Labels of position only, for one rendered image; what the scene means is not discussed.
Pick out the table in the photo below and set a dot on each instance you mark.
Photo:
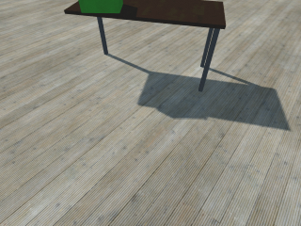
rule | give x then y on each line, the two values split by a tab
199	13

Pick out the carton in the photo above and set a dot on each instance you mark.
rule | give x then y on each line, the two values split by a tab
100	6

